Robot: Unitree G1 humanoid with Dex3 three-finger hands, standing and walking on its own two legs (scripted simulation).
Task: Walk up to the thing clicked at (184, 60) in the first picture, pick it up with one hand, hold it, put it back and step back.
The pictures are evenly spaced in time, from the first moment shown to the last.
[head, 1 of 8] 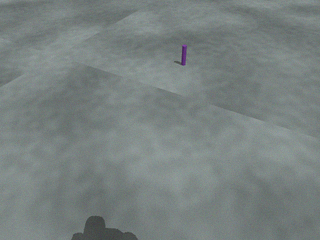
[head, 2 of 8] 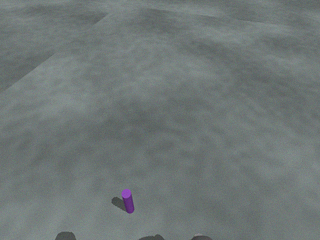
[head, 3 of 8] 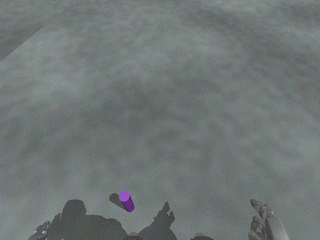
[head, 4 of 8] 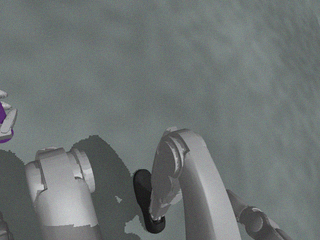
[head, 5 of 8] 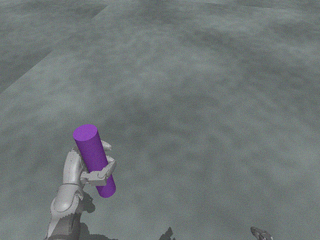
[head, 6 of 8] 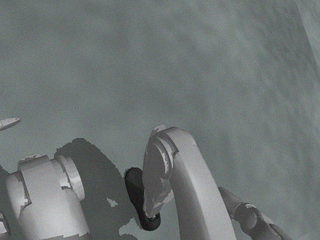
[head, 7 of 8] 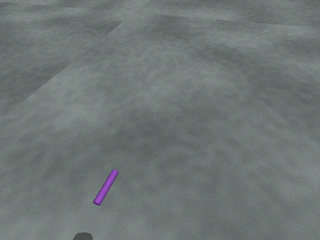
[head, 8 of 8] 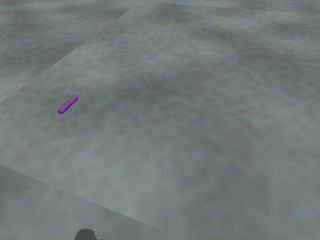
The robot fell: no
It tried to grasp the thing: yes
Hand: left
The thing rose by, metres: 0.66
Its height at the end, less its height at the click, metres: -0.10
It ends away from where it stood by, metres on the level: 0.92
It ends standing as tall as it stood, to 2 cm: no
